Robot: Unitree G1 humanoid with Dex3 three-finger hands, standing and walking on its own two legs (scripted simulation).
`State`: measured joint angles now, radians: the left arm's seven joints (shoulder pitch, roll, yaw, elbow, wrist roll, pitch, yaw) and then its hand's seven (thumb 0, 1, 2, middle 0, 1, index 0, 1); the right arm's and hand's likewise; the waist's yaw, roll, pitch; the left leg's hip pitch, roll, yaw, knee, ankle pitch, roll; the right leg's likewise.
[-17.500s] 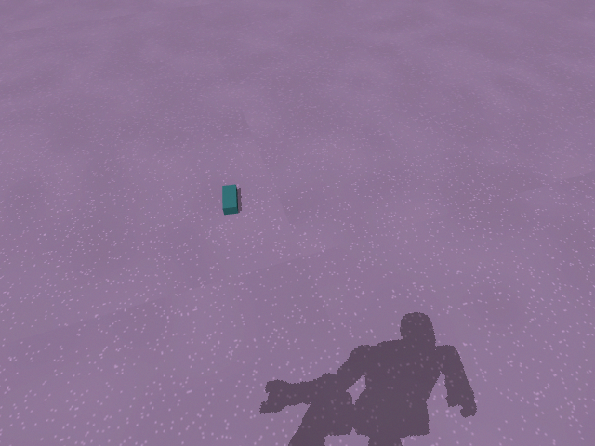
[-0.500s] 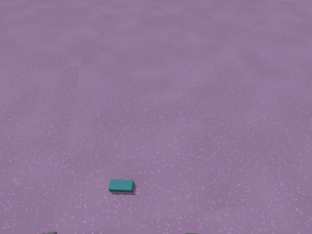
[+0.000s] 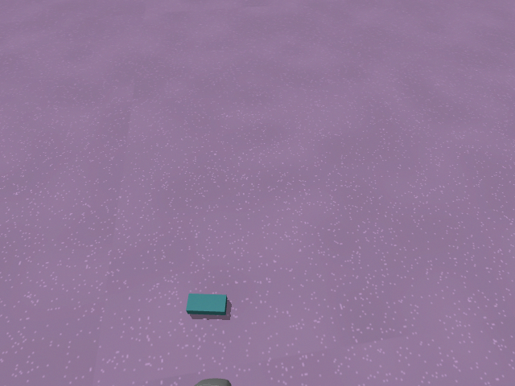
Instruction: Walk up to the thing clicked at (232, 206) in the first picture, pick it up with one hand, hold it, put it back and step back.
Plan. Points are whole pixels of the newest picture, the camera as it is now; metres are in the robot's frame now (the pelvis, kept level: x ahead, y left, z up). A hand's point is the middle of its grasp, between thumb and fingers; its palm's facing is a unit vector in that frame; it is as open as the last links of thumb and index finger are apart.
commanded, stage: walk up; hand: left
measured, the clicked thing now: (207, 304) +0.46 +0.23 -0.75
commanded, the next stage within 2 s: stand in 1.42 s
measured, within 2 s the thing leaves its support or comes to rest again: neither
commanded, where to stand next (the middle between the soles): +0.07 +0.01 m, yaw -2 degrees
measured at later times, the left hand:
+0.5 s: hand out of the picture +0.11 +0.30 -0.15, palm faces -0.07 -0.94 -0.35, open 7.4 cm
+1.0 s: hand out of the picture +0.12 +0.28 -0.15, palm faces -0.11 -0.94 -0.33, open 7.4 cm
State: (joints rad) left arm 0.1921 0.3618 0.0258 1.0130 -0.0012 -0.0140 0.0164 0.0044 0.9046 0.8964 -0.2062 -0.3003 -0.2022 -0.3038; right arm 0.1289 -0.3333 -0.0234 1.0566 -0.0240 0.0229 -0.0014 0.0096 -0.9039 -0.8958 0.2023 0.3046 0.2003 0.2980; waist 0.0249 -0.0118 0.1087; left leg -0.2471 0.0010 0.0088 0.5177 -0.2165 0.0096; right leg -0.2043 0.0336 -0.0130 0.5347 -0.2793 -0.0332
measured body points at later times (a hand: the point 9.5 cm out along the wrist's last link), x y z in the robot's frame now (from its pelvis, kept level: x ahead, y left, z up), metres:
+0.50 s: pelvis +0.02 +0.04 +0.01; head +0.04 +0.05 +0.46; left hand +0.11 +0.35 -0.12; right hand +0.11 -0.26 -0.11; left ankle +0.04 +0.12 -0.73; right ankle +0.01 -0.10 -0.73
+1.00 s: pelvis +0.03 +0.04 +0.01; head +0.05 +0.04 +0.46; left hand +0.13 +0.33 -0.13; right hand +0.09 -0.27 -0.11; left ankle +0.04 +0.12 -0.73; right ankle +0.01 -0.10 -0.73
